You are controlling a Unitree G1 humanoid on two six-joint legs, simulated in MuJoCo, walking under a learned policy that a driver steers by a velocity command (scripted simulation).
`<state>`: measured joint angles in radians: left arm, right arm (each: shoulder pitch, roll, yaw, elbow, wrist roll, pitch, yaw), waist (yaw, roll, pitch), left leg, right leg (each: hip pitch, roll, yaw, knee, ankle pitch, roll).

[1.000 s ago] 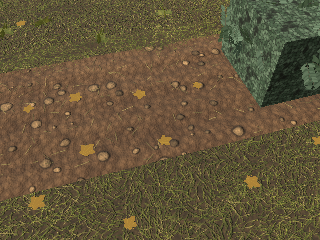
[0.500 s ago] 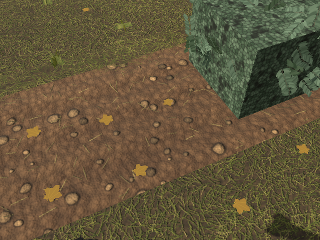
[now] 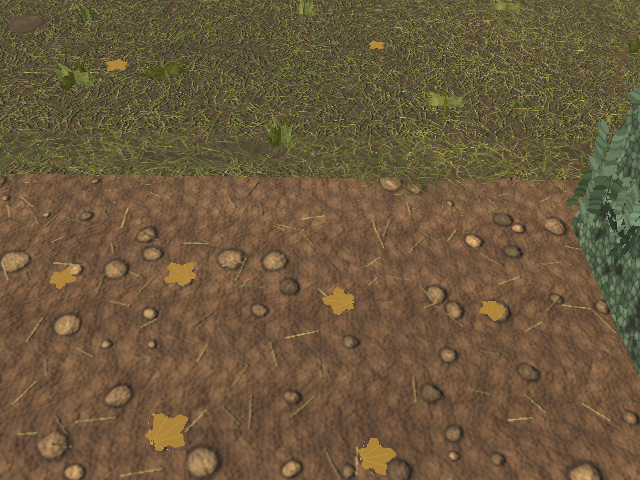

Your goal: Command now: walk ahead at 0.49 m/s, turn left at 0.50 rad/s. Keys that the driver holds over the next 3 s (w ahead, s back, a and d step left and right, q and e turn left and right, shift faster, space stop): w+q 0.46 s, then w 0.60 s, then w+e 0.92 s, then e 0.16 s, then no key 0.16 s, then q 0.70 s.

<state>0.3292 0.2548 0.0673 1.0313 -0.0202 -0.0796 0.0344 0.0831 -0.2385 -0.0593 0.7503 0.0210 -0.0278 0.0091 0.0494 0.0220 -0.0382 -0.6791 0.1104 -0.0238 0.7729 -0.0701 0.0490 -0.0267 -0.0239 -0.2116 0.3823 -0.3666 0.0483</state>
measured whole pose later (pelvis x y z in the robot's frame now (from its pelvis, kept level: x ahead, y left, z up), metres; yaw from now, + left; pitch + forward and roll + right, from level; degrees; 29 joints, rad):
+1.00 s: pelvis +0.56 +0.14 +0.02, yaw +22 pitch +3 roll -2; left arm 0.38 0.26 0.05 0.99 -0.02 -0.08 -0.01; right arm 0.02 -0.24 -0.05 0.73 0.02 -0.08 0.01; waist 0.11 0.04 0.02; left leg -0.62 0.07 -0.03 0.55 0.04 0.02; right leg 0.01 0.05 -0.01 0.21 -0.27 -0.04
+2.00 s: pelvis +1.09 +0.26 +0.02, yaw -6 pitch +2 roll +0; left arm 0.32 0.27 0.08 0.79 -0.02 -0.04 0.01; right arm 0.01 -0.28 -0.05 0.74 0.00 -0.11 0.01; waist 0.08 0.04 0.03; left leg -0.63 0.06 -0.10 0.57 0.04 -0.05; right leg -0.12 0.11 0.14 0.36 -0.27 -0.08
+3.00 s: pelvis +1.26 +0.29 +0.02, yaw +2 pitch +2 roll -3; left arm 0.10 0.29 0.09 0.70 0.00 0.01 0.06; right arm 0.19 -0.31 -0.07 0.71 0.01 0.03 -0.03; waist -0.02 -0.01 0.04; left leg -0.30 -0.06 -0.10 0.46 -0.19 0.07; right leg -0.49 0.02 0.08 0.91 -0.37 0.09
